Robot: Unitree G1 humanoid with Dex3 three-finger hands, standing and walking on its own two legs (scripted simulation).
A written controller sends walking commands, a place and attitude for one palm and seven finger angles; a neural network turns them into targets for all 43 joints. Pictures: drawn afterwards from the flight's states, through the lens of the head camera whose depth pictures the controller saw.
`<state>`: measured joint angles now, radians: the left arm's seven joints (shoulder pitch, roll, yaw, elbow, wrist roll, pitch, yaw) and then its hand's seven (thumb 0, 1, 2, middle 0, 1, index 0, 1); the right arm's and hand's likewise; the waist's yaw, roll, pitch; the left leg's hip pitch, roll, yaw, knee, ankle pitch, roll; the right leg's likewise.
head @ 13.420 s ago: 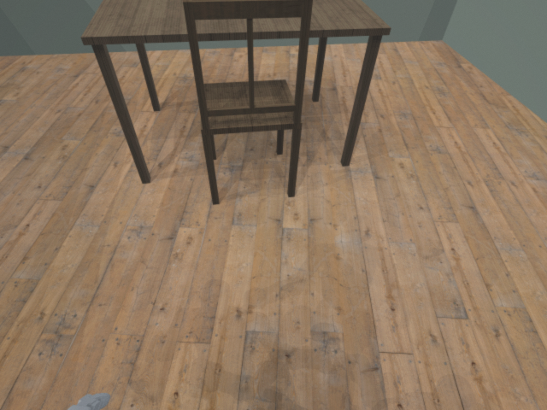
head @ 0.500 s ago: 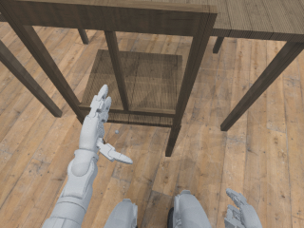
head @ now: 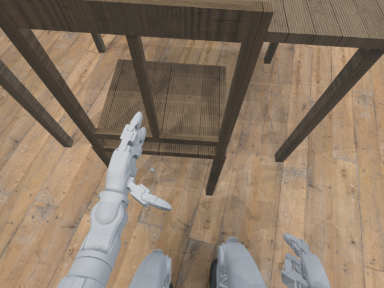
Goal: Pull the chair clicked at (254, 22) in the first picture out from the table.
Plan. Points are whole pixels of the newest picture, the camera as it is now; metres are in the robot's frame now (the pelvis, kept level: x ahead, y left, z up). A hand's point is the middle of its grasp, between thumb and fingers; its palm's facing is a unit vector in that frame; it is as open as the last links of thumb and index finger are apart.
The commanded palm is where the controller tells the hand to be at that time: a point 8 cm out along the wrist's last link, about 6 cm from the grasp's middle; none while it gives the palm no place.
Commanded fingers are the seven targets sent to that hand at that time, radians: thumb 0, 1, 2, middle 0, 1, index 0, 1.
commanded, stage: aim the fingers beside a spindle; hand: left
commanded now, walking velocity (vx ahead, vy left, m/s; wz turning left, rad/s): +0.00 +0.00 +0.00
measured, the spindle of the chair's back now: (147, 97) +0.50 +0.10 +0.04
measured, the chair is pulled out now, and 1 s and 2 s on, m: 0.00 0.00 0.00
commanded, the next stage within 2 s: push the fingers through the gap in 1.14 s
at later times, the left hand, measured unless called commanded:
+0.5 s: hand (143, 160) +0.36 +0.10 +0.03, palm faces -0.08 -0.99 -0.07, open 16.9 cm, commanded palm +0.33 +0.15 +0.02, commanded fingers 0.00 -0.50 0.30 -0.06 -0.08 -0.06 -0.08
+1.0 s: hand (145, 170) +0.34 +0.10 +0.01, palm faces -0.13 -0.99 -0.02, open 16.9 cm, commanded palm +0.33 +0.15 +0.02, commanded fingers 0.00 -0.50 0.30 -0.06 -0.08 -0.06 -0.08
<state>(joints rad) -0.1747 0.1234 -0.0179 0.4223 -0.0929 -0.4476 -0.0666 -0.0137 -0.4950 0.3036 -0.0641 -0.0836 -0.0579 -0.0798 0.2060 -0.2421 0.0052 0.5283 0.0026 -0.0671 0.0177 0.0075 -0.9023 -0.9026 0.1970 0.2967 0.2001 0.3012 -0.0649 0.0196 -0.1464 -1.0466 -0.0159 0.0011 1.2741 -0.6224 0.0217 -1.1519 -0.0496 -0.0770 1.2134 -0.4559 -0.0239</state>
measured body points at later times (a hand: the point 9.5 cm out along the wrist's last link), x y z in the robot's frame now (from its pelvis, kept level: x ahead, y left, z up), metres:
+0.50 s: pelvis +0.00 +0.00 +0.00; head +0.11 +0.00 +0.43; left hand +0.36 +0.15 +0.03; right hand +0.15 -0.24 -0.11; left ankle -0.01 +0.11 -0.62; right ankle +0.06 -0.11 -0.62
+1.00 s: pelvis +0.00 +0.00 +0.00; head +0.12 -0.01 +0.43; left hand +0.34 +0.15 +0.02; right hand +0.15 -0.25 -0.11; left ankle -0.01 +0.11 -0.62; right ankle +0.06 -0.11 -0.62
